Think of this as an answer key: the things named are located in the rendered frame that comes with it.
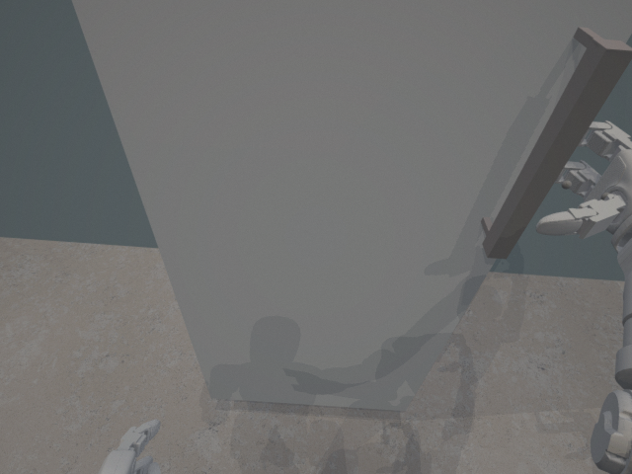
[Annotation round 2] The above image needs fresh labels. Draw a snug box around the right robot forearm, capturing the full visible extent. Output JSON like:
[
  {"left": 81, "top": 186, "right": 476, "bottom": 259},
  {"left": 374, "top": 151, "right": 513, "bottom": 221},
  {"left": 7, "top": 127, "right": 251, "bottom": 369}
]
[{"left": 611, "top": 215, "right": 632, "bottom": 390}]

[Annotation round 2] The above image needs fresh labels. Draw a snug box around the robot right upper arm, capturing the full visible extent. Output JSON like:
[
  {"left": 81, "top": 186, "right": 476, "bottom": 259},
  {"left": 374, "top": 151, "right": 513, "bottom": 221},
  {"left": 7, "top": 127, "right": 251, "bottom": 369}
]
[{"left": 591, "top": 389, "right": 632, "bottom": 474}]

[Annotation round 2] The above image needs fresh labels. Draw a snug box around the fridge door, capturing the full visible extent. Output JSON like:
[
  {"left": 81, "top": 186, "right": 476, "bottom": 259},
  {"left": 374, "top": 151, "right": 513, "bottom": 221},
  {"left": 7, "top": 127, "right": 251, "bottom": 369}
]
[{"left": 72, "top": 0, "right": 632, "bottom": 411}]

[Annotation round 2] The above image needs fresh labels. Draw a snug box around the robot left hand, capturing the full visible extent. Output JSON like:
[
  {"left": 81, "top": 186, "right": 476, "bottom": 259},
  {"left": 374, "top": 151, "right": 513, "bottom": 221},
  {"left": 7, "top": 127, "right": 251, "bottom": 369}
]
[{"left": 98, "top": 419, "right": 161, "bottom": 474}]

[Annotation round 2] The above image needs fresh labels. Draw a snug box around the robot right hand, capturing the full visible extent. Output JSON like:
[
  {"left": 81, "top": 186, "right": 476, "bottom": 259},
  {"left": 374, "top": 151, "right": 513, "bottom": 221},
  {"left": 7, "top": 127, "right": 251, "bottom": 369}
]
[{"left": 536, "top": 120, "right": 632, "bottom": 239}]

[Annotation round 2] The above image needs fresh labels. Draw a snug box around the handle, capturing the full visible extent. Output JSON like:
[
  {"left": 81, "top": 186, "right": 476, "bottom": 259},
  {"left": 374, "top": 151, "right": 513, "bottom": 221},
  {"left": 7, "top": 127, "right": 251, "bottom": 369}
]
[{"left": 481, "top": 27, "right": 632, "bottom": 259}]

